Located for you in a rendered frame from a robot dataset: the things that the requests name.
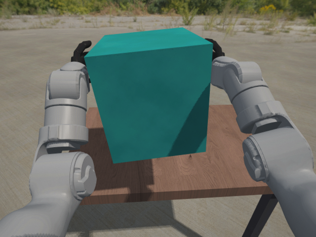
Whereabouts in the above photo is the robot left upper arm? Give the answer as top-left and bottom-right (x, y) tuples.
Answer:
(0, 152), (97, 237)

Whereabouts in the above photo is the robot right forearm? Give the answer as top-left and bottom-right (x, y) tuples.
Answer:
(210, 56), (314, 167)

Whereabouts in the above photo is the table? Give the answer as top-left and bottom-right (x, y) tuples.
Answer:
(69, 105), (278, 237)

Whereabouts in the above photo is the carton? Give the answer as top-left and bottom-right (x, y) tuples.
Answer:
(84, 27), (213, 163)

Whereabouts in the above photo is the robot right upper arm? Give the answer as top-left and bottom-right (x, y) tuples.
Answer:
(242, 126), (316, 237)

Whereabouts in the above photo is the left robot hand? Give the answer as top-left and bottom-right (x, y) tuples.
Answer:
(71, 40), (92, 83)

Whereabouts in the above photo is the robot left forearm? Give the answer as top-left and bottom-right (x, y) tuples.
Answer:
(29, 62), (90, 193)

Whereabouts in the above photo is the right robot hand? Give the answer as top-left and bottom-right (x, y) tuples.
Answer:
(205, 39), (225, 61)

